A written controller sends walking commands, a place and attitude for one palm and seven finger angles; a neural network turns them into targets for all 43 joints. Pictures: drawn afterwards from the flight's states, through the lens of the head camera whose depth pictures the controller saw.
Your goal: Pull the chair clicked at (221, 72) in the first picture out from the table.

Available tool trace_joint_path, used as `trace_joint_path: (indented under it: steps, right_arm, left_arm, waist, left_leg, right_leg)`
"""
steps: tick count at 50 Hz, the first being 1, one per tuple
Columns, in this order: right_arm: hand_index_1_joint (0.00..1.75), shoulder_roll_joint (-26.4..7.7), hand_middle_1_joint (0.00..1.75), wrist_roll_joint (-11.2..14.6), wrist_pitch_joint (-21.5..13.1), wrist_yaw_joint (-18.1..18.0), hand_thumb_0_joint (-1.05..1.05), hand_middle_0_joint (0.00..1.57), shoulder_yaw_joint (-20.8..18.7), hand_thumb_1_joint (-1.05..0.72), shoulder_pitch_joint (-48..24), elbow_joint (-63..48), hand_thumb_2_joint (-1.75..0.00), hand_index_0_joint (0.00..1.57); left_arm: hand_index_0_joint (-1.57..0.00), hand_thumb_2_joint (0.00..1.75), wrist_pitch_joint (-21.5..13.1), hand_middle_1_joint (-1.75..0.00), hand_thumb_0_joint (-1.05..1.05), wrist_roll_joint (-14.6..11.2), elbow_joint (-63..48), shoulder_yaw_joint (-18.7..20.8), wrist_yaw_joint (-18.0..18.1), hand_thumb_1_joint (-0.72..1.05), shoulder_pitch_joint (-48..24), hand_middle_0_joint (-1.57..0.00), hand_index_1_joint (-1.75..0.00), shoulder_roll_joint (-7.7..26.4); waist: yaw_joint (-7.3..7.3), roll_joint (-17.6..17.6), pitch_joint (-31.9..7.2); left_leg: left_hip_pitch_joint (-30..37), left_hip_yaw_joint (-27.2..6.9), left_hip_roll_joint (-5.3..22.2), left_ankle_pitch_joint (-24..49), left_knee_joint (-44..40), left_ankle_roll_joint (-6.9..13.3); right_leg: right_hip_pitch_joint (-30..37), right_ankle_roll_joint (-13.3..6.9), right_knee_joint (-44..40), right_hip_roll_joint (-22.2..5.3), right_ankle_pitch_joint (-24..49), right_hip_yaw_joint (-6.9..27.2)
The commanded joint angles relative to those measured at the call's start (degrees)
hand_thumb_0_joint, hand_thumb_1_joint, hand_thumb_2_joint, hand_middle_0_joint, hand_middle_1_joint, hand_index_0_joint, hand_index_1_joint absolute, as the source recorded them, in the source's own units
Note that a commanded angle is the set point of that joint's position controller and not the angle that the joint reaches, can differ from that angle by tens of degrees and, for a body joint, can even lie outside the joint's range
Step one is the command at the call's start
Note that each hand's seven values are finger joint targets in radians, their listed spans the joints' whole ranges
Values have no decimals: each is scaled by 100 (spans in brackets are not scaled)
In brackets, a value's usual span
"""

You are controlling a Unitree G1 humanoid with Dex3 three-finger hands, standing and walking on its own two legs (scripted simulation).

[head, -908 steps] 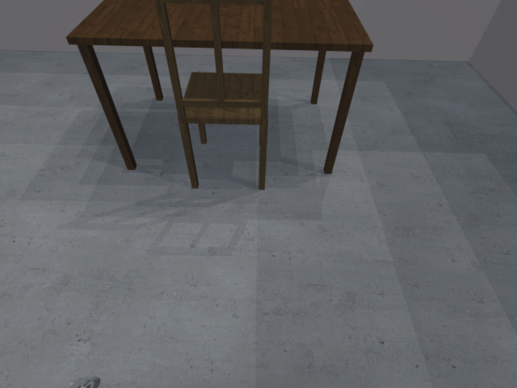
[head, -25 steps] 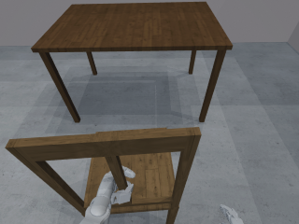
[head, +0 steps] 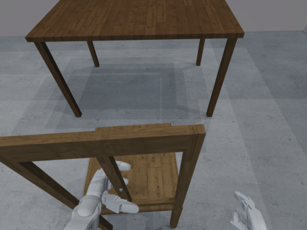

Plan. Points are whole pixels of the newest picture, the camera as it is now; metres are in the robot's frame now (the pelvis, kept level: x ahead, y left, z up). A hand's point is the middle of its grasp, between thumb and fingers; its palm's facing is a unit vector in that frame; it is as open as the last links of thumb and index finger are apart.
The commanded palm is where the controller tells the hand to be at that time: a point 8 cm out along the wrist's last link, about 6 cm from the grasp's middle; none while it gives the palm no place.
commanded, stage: open the thumb and straighten the fingers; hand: left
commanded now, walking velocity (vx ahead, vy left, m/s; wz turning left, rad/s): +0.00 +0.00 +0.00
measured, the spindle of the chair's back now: (119, 184) +0.25 +0.11 -0.03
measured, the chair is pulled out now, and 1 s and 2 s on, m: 0.69 0.69 0.69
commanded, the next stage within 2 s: draw the fingers out of the gap in 0.32 s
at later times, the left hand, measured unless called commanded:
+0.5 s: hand (119, 197) +0.22 +0.10 -0.04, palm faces -0.12 -0.99 -0.11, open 17.4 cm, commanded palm +0.19 +0.15 -0.02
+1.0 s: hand out of the picture +0.14 +0.11 -0.04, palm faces -0.10 -0.99 -0.10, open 17.5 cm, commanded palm +0.11 +0.16 -0.02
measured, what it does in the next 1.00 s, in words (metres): stands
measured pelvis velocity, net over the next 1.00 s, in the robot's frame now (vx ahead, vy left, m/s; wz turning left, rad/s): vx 0.01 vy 0.01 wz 0.04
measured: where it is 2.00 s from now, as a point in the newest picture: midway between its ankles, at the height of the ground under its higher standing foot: outside the picture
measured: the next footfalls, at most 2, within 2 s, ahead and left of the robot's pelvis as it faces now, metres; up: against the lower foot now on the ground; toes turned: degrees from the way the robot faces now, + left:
none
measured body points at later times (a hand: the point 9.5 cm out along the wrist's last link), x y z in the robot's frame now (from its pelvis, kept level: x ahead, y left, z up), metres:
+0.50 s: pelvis +0.01 +0.00 -0.02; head +0.05 -0.02 +0.43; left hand +0.22 +0.16 -0.03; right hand +0.18 -0.24 -0.10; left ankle -0.02 +0.14 -0.71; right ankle +0.02 -0.12 -0.71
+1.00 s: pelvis +0.01 +0.01 -0.03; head +0.04 +0.00 +0.41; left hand +0.14 +0.16 -0.03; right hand +0.21 -0.21 -0.09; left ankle -0.02 +0.14 -0.71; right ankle +0.02 -0.12 -0.71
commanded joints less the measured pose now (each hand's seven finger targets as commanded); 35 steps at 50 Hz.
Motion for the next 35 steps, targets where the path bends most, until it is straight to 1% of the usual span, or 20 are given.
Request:
trace_joint_path:
  steps: [1,2,4,5,6,7,8,9,10,14,20,21,22,23,25,28,29,30,32,35]
  right_arm:
    - [30,-578,30,-32,-412,-95,0,20,-195,-90,-318,-958,-90,20]
    - [30,-604,30,-33,-428,-116,0,20,-199,-90,-307,-951,-90,20]
    - [30,-593,30,-46,-455,-134,0,20,-183,-90,-257,-976,-90,20]
    - [30,-608,30,-56,-457,-146,0,20,-189,-90,-236,-1004,-90,20]
    - [30,-585,30,-57,-462,-153,0,20,-179,-90,-244,-1046,-90,20]
    - [30,-594,30,-54,-472,-155,0,20,-186,-90,-241,-1060,-90,20]
    - [30,-564,30,-56,-483,-156,0,20,-169,-90,-218,-1099,-90,20]
    - [30,-571,30,-66,-492,-166,0,20,-155,-90,-204,-1106,-90,20]
    - [30,-580,30,-66,-504,-174,0,20,-166,-90,-194,-1107,-90,20]
    - [30,-581,30,-74,-567,-207,0,20,-152,-90,-157,-1164,-90,20]
    - [30,-589,30,-100,-588,-254,0,20,-136,-90,-91,-1168,-90,20]
    - [30,-557,30,-101,-555,-249,0,20,-170,-90,-114,-1204,-90,20]
    - [30,-569,30,-97,-526,-232,0,20,-158,-90,-180,-1256,-90,20]
    - [30,-518,30,-82,-508,-216,0,20,-155,-90,-176,-1331,-90,20]
    - [30,-488,30,-76,-497,-213,0,20,-179,-90,-216,-1412,-90,20]
    - [30,-447,30,-82,-523,-223,0,20,-182,-90,-217,-1502,-90,20]
    - [30,-444,30,-77,-529,-236,0,20,-206,-90,-198,-1502,-90,20]
    - [30,-441,30,-74,-550,-248,0,20,-195,-90,-192,-1539,-90,20]
    - [30,-472,30,-101,-573,-296,0,20,-187,-90,-171,-1511,-90,20]
    - [30,-443,30,-95,-631,-330,0,20,-200,-90,-138,-1560,-90,20]
  left_arm:
    - [-20,20,-192,-58,0,-48,-1523,34,-62,-55,-624,-20,-58,222]
    - [-18,20,-151,-51,0,-39,-1559,134,-61,-55,-607,-18,-51,364]
    - [-13,20,-87,-36,0,-50,-1603,158,-74,-55,-526,-13,-36,374]
    - [-10,20,-74,-29,0,-36,-1658,390,-78,-55,-271,-10,-29,593]
    - [-7,20,-62,-22,0,-27,-1788,305,-106,-55,-182,-7,-22,518]
    - [-5,20,-47,-14,0,-22,-1886,373,-113,-55,-51,-5,-14,600]
    - [-2,20,-36,-7,0,0,-2045,215,-136,-55,-12,-2,-7,482]
    - [0,20,-12,0,0,2,-2080,189,-136,-55,-55,0,0,477]
    - [0,20,-6,0,0,20,-2170,196,-146,-55,-77,0,0,523]
    - [0,20,67,0,0,27,-2413,-43,-149,-55,123,0,0,342]
    - [0,20,183,0,0,86,-2571,-1,-20,-55,60,0,0,437]
    - [0,20,230,0,0,92,-2229,340,-16,-55,948,0,0,607]
    - [0,20,244,0,0,89,-2360,242,-37,-55,1176,0,0,532]
    - [0,20,244,0,0,94,-2574,115,-50,-55,1326,0,0,426]
    - [0,20,209,0,0,148,-3039,126,-32,-55,1521,0,0,525]
    - [0,20,197,0,0,192,-3461,-170,2,-55,1924,0,0,333]
    - [0,20,185,0,0,202,-3517,-107,20,-55,2097,0,0,382]
    - [0,20,174,0,0,215,-3660,-272,17,-55,2175,0,0,289]
    - [0,20,126,0,0,241,-3807,-178,55,-55,1989,0,0,462]
    - [0,20,38,0,0,289,-4057,-217,51,-55,2370,0,0,445]
  waist:
    - [-84,-560,-1125]
    - [-75,-477,-1082]
    - [-102,-730,-1078]
    - [-21,-731,-1127]
    - [-22,-656,-1202]
    - [4,-509,-1198]
    - [-40,-460,-1216]
    - [-87,-554,-1154]
    - [-101,-532,-1167]
    - [-144,-493,-1120]
    - [-127,-512,-1191]
    - [76,-625,-1172]
    - [111,-598,-1200]
    - [84,-558,-1216]
    - [88,-357,-1233]
    - [-3,-417,-1063]
    - [3,-495,-1097]
    - [-36,-467,-1027]
    - [-110,-453,-877]
    - [-54,-368,-1064]
  left_leg:
    - [-66,91,-118,1056,-346,245]
    - [-77,80,-112,1120,-301,243]
    - [-174,65,-134,1061,-213,257]
    - [-256,63,-147,1103,-189,254]
    - [-237,82,-160,1176,-151,258]
    - [-233,82,-158,1277,-115,252]
    - [-187,97,-166,1337,-62,258]
    - [-245,55,-159,1317,-40,257]
    - [-227,50,-159,1279,-3,259]
    - [-225,2,-164,1327,88,265]
    - [-265,-56,-192,1279,156,271]
    - [-412,-34,-181,1234,136,237]
    - [-449,-43,-191,1331,119,242]
    - [-462,-7,-189,1319,148,241]
    - [-479,3,-186,1376,195,234]
    - [-542,-44,-177,1336,284,251]
    - [-554,-57,-169,1307,316,250]
    - [-583,-52,-184,1207,353,261]
    - [-708,-102,-199,1003,411,272]
    - [-651,-126,-220,1043,498,268]
  right_leg:
    - [852,13,-446,-13,1202,-44]
    - [817,-12,-418,-10,1256,-49]
    - [797,32,-380,-19,1247,-47]
    - [866,25,-331,-25,1305,-40]
    - [894,28,-288,-38,1423,-35]
    - [910,-2,-274,-47,1533,-23]
    - [867,13,-237,-54,1623,-25]
    - [801,17,-202,-49,1605,-65]
    - [724,28,-192,-43,1526,-58]
    - [574,24,-117,-42,1506,-133]
    - [495,18,-50,-48,1381,-160]
    - [570,0,9,-41,1311,-184]
    - [656,-30,5,-56,1451,-174]
    - [651,-16,37,-70,1473,-160]
    - [609,-32,97,-78,1499,-159]
    - [409,-31,132,-61,1400,-192]
    - [352,-26,162,-48,1336,-210]
    - [249,-8,154,-42,1218,-199]
    - [82,-20,156,-29,942,-213]
    - [15,-34,282,-24,880,-241]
